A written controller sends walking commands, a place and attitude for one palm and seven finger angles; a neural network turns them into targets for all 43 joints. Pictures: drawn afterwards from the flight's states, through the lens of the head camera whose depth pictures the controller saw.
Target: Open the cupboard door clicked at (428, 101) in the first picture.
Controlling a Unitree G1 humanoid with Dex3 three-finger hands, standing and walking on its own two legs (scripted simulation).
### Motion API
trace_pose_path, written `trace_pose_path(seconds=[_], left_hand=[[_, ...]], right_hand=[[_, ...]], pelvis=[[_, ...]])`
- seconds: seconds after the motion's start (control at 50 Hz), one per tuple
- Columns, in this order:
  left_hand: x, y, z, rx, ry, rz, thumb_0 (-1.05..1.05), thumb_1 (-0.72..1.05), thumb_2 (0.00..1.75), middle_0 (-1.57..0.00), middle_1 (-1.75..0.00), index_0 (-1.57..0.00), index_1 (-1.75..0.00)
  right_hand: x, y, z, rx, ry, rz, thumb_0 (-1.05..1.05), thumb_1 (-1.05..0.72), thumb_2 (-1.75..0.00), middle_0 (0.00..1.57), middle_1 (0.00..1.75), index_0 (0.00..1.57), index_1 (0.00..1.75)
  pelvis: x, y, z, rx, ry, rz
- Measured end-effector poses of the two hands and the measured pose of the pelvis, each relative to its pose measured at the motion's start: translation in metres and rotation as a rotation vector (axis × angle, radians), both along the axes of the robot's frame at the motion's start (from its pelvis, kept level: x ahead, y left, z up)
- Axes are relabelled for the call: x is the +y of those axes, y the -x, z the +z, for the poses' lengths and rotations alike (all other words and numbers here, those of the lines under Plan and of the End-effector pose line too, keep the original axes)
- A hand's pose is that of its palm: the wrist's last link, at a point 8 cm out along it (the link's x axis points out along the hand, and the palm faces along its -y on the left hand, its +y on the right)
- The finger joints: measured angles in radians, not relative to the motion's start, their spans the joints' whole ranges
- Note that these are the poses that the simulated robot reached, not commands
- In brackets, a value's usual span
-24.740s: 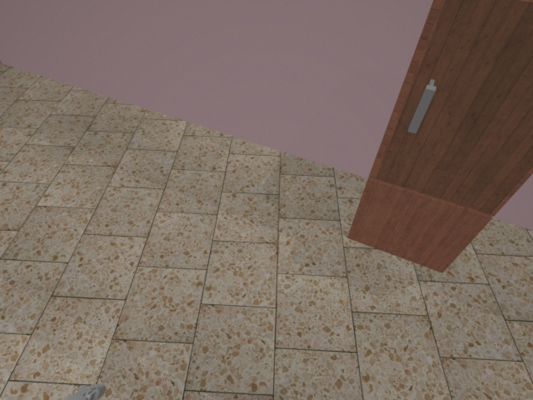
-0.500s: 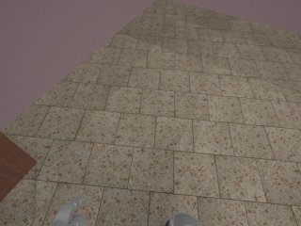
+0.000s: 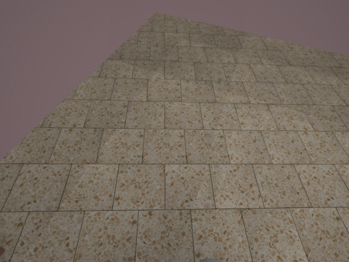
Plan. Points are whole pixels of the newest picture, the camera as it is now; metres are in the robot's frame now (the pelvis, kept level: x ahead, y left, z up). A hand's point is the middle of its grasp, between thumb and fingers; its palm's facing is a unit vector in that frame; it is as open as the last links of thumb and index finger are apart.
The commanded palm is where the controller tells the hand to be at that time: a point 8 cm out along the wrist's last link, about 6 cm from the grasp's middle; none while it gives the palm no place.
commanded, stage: walk to a spot facing it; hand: left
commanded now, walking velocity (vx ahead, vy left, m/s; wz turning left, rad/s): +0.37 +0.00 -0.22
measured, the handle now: out of the picture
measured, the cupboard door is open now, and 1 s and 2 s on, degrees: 45 45 45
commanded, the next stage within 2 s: turn to face it in 0.84 s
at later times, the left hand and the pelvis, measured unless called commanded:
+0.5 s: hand (127, 218) +0.26 +0.15 -0.17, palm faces +0.01 -0.98 -0.18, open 7.2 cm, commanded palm none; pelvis +0.23 -0.04 +0.00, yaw -2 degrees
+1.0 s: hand (155, 138) +0.54 +0.09 -0.16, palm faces +0.01 -0.98 -0.21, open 7.2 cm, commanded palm none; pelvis +0.47 -0.09 +0.00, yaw -2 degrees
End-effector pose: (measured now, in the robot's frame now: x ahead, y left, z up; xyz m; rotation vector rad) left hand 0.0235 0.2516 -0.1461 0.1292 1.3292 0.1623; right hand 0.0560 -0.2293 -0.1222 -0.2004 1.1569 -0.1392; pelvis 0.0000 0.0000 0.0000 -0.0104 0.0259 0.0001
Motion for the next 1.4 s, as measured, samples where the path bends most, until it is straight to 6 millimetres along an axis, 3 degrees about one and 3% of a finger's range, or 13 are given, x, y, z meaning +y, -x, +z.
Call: trace_pose_path(seconds=[0.12, 0.26, 0.32, 0.44, 0.52, 0.58, 0.64, 0.76, 0.88, 0.94, 1.06, 1.18, 1.4], left_hand=[[-0.022, -0.099, 0.018, -0.082, 0.017, -0.079, 0.01, 0.92, 0.90, -0.20, -0.30, -0.20, -0.29], [-0.061, -0.207, 0.008, -0.197, -0.002, -0.128, 0.01, 0.91, 0.90, -0.20, -0.30, -0.20, -0.29], [-0.070, -0.218, 0.011, -0.176, -0.001, -0.098, 0.00, 0.91, 0.90, -0.20, -0.30, -0.20, -0.29], [-0.062, -0.223, 0.010, -0.057, -0.007, -0.052, -0.01, 0.95, 0.90, -0.21, -0.30, -0.20, -0.29], [-0.054, -0.229, -0.002, 0.038, 0.016, -0.027, 0.00, 0.93, 0.90, -0.21, -0.30, -0.20, -0.29], [-0.047, -0.245, -0.013, 0.098, 0.021, -0.032, 0.00, 0.93, 0.90, -0.21, -0.30, -0.20, -0.29], [-0.047, -0.282, -0.009, 0.097, 0.014, -0.053, 0.01, 0.92, 0.90, -0.20, -0.30, -0.20, -0.29], [-0.069, -0.396, 0.014, -0.058, 0.015, -0.095, 0.01, 0.92, 0.90, -0.20, -0.30, -0.20, -0.29], [-0.098, -0.491, 0.010, -0.188, -0.017, -0.125, 0.01, 0.91, 0.90, -0.20, -0.30, -0.20, -0.29], [-0.108, -0.506, 0.012, -0.172, -0.017, -0.098, 0.00, 0.91, 0.90, -0.20, -0.30, -0.20, -0.29], [-0.106, -0.510, 0.009, -0.046, -0.014, -0.034, 0.00, 0.94, 0.90, -0.21, -0.30, -0.20, -0.29], [-0.094, -0.519, -0.017, 0.059, 0.006, 0.036, 0.00, 0.93, 0.90, -0.21, -0.30, -0.20, -0.29], [-0.100, -0.617, 0.016, -0.158, -0.064, 0.119, 0.01, 0.92, 0.90, -0.20, -0.30, -0.20, -0.29]], right_hand=[[-0.012, 0.022, -0.001, 0.198, -0.018, -0.096, 0.00, -0.93, -0.90, 0.21, 0.30, 0.20, 0.30], [-0.037, 0.025, -0.025, 0.407, -0.062, -0.185, 0.01, -0.91, -0.90, 0.20, 0.30, 0.20, 0.30], [-0.047, -0.016, -0.021, 0.390, -0.052, -0.180, 0.01, -0.91, -0.90, 0.20, 0.30, 0.20, 0.30], [-0.053, -0.146, -0.006, 0.179, -0.041, -0.134, 0.01, -0.91, -0.90, 0.20, 0.30, 0.19, 0.30], [-0.046, -0.233, -0.004, 0.048, -0.031, -0.083, 0.01, -0.91, -0.90, 0.20, 0.30, 0.19, 0.30], [-0.041, -0.279, -0.010, -0.029, -0.013, -0.073, 0.00, -0.91, -0.90, 0.20, 0.30, 0.20, 0.30], [-0.039, -0.295, -0.009, -0.023, -0.017, -0.088, 0.00, -0.91, -0.90, 0.20, 0.30, 0.20, 0.30], [-0.052, -0.290, -0.010, 0.155, -0.034, -0.132, 0.00, -0.93, -0.90, 0.20, 0.30, 0.20, 0.30], [-0.080, -0.299, -0.033, 0.318, -0.069, -0.180, 0.00, -0.92, -0.90, 0.20, 0.30, 0.20, 0.30], [-0.091, -0.334, -0.029, 0.332, -0.056, -0.171, 0.01, -0.91, -0.90, 0.20, 0.30, 0.20, 0.30], [-0.095, -0.450, -0.009, 0.187, -0.035, -0.105, 0.01, -0.91, -0.90, 0.20, 0.30, 0.19, 0.30], [-0.084, -0.554, -0.016, 0.056, -0.004, -0.001, 0.01, -0.91, -0.90, 0.20, 0.30, 0.20, 0.30], [-0.106, -0.630, -0.016, 0.090, -0.002, 0.134, 0.00, -0.90, -0.90, 0.21, 0.30, 0.20, 0.30]], pelvis=[[-0.008, -0.054, 0.011, 0.008, 0.002, -0.034], [-0.040, -0.122, -0.011, -0.021, -0.017, -0.037], [-0.045, -0.148, -0.004, -0.029, -0.001, -0.027], [-0.048, -0.203, 0.007, -0.011, 0.000, -0.034], [-0.039, -0.246, 0.001, -0.017, 0.014, -0.042], [-0.033, -0.277, -0.010, -0.019, 0.006, -0.065], [-0.035, -0.302, -0.006, -0.014, -0.010, -0.072], [-0.048, -0.355, 0.007, -0.003, -0.012, -0.074], [-0.079, -0.416, -0.011, -0.023, -0.025, -0.063], [-0.085, -0.442, -0.006, -0.023, -0.007, -0.044], [-0.089, -0.495, 0.006, -0.003, -0.010, -0.009], [-0.078, -0.543, -0.012, -0.012, 0.007, 0.030], [-0.107, -0.581, -0.002, 0.008, 0.010, 0.165]])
